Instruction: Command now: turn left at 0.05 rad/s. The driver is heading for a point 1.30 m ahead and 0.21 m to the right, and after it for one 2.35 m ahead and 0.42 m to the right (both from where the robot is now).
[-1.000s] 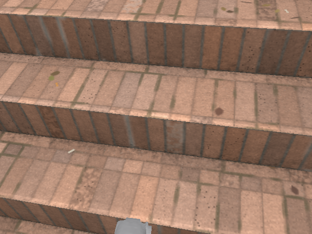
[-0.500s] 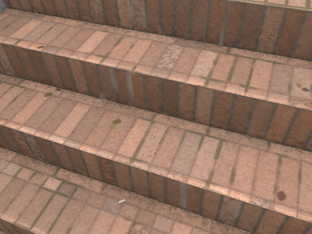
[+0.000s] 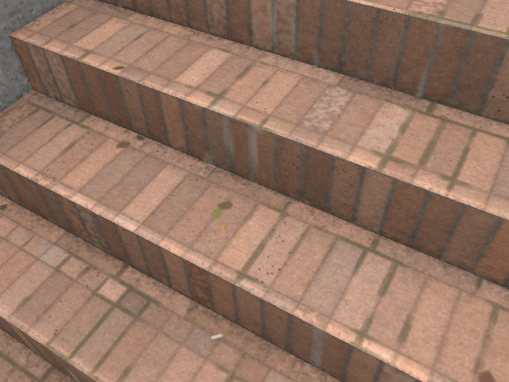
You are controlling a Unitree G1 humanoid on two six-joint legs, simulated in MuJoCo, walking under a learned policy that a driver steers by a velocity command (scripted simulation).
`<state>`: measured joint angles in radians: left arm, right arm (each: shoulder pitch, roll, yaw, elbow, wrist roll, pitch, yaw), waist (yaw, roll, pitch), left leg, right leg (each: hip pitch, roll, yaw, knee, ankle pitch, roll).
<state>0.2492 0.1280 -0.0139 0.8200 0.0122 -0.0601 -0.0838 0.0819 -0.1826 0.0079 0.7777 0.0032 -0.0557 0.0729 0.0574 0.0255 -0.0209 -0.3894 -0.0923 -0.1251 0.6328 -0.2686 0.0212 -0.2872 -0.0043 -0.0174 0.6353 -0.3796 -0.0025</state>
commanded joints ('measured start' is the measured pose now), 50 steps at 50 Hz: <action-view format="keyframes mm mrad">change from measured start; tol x32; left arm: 1 37 195 56 -62 -33 4 137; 32 107 117 82 -31 -17 -13 83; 45 -399 -39 -57 -337 -38 63 120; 50 -26 6 -31 -162 -51 60 133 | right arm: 1 57 -49 -27 -38 -2 -10 -75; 25 180 -44 -70 -78 -31 -5 -56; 32 663 -216 -134 27 -36 11 -102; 50 462 -219 -61 218 50 -85 -130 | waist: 1 -42 1 -127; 27 -80 -95 124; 32 -211 388 -153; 44 -5 13 231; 50 114 185 -254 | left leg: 1 131 113 -63 -107 438 39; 15 20 89 -53 -239 42 30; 24 -329 172 150 306 -155 42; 29 256 57 260 -124 20 90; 33 443 486 -591 -574 -507 298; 44 -121 288 59 -641 -12 95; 50 405 365 207 -200 1889 178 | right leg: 1 144 -105 80 -144 543 -34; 12 216 -87 56 -229 357 -52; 20 116 -271 337 -502 -461 -225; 27 44 -237 162 -485 -25 -240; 30 -90 -108 18 -5 372 -202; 35 -849 16 21 1633 39 -95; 39 -1165 59 85 1949 -6 -173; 50 -192 114 -197 640 -196 -175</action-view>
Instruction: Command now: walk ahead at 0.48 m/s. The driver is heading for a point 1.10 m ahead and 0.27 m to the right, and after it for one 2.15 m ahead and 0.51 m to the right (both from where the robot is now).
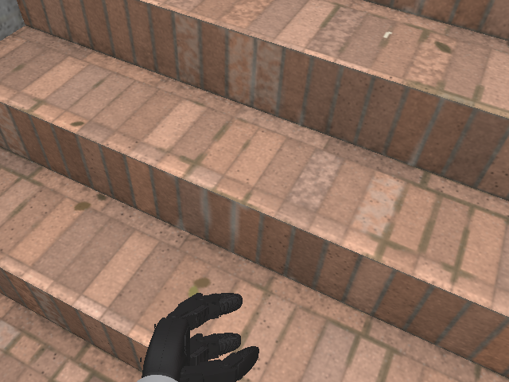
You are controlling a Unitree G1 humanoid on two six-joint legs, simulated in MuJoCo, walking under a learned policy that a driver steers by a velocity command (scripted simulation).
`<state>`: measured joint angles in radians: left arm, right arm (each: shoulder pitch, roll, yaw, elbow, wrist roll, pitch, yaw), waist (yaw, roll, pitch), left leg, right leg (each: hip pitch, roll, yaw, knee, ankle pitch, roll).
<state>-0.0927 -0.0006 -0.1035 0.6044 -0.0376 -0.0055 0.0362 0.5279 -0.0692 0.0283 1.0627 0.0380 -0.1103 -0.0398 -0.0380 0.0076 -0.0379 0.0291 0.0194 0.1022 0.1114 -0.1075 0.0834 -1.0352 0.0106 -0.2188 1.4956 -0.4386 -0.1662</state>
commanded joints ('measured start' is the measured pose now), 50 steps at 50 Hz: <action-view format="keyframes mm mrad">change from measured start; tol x64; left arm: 1 367 190 78 69 17 -4 14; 24 1021 83 74 632 195 -65 -90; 50 99 233 80 128 58 51 -161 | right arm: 1 -14 -342 -98 -90 16 -33 0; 25 -1115 -11 61 -719 -100 180 117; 32 129 -304 -53 -188 -98 172 92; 50 -187 -430 -43 -12 -73 -30 151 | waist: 1 237 211 -278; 50 191 180 -105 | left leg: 1 10 244 -29 537 1694 122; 4 -814 -109 -317 1641 46 45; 22 -1731 99 46 1847 -418 48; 29 -462 -166 117 926 -140 68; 31 411 229 -715 584 249 372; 45 -499 95 142 57 -14 67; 50 -36 327 142 134 1534 192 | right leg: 1 652 125 65 -400 -168 -21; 4 784 -253 1304 -1290 -731 -166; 23 1171 -222 404 -1420 399 -33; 29 963 -311 246 -1131 2330 -80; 32 328 52 521 201 549 37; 40 -250 -45 363 975 215 -181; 50 146 78 29 -193 80 27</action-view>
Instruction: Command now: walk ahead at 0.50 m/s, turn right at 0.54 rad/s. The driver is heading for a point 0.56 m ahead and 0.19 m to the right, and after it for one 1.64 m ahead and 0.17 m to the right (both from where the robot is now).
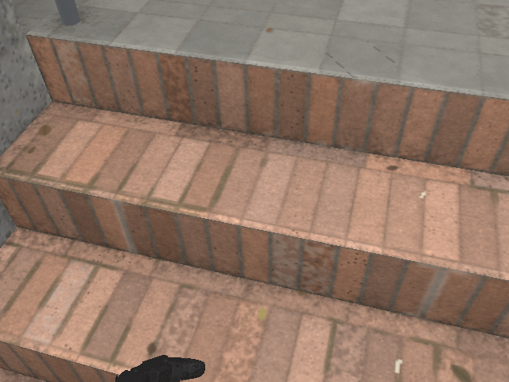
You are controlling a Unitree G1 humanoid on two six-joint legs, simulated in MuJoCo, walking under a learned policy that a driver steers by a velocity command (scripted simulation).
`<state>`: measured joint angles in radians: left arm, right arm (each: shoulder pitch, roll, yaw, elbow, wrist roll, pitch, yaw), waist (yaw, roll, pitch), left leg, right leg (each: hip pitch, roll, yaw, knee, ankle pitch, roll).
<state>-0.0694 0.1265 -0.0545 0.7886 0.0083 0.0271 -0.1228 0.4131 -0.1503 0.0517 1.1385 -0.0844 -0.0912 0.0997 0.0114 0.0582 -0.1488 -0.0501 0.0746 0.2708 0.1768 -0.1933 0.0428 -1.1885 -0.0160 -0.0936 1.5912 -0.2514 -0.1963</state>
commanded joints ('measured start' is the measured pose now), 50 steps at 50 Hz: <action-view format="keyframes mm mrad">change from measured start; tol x64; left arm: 1 129 117 42 -47 8 12 8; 19 715 66 37 422 109 -143 76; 50 -292 -45 -24 -83 45 57 24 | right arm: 1 -35 -342 -77 -56 44 -46 21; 20 -885 -37 40 -556 27 70 -99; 26 49 -288 -70 -274 8 98 -71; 50 185 7 20 100 -2 -4 38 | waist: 1 139 157 3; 50 16 76 137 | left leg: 1 185 293 -26 204 1776 263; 3 -125 229 -73 545 1701 242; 5 -760 -74 -235 1268 328 146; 16 -1308 -44 -337 2047 -275 165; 23 -440 -171 -91 1150 -139 31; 27 -117 238 -1317 183 -944 240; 50 -235 206 -109 -154 675 188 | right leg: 1 286 168 -124 -448 -159 49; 6 978 -68 874 -1100 -356 -160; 20 551 -99 489 -1491 -33 -28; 24 776 -115 396 -1018 1538 2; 26 288 170 464 -100 195 67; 39 -303 17 257 735 232 -109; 50 3 -117 -101 85 114 -95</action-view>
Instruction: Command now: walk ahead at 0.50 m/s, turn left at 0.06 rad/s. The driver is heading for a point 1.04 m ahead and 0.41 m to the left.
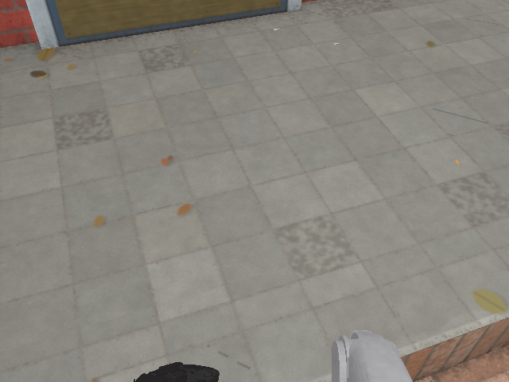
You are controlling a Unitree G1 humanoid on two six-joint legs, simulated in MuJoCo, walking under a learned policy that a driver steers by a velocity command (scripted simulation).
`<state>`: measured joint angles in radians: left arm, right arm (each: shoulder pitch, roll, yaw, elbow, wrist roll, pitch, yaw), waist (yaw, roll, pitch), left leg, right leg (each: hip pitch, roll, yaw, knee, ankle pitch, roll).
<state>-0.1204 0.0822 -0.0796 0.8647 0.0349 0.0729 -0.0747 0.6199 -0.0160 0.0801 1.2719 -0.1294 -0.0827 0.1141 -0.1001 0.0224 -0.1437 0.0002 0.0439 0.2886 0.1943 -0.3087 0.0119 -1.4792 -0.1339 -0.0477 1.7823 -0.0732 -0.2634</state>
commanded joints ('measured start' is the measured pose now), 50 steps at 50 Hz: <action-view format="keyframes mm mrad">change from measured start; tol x32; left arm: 1 -246 11 2 -173 0 10 -40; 8 571 270 109 86 36 -21 17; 16 252 10 72 208 31 -140 24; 30 637 293 99 187 78 -210 3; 50 -18 135 76 -141 38 -143 33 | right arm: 1 9 -170 -10 -24 51 -32 26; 24 -839 -207 -23 -545 114 93 -26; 33 -81 -481 -163 -339 77 46 -73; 40 -528 -259 -115 -308 73 -23 -52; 50 -205 -262 -120 -328 128 -81 -56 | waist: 1 137 128 65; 7 295 4 -352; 18 7 -43 129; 50 38 39 123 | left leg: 1 -338 240 -118 -121 1159 246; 5 79 266 -172 133 1895 225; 6 -226 232 -244 401 1842 181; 8 -690 -8 -384 1142 411 133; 10 -966 -31 -551 1873 364 139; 17 -1276 5 -393 2206 10 304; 28 -948 -130 -141 1075 -191 201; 33 -147 43 -1185 302 -306 257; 50 -453 -7 -669 194 221 254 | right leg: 1 474 64 -171 -118 -64 2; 5 798 202 -129 -681 -295 68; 7 1498 -8 347 -909 19 -58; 9 1291 -228 806 -1363 -294 -125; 24 986 -120 -189 -1862 -112 44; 29 1547 -195 -265 -1371 1225 60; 31 1125 -81 -168 -1042 910 121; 32 786 89 -81 -692 80 195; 36 474 233 390 162 127 138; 50 799 43 31 -931 70 333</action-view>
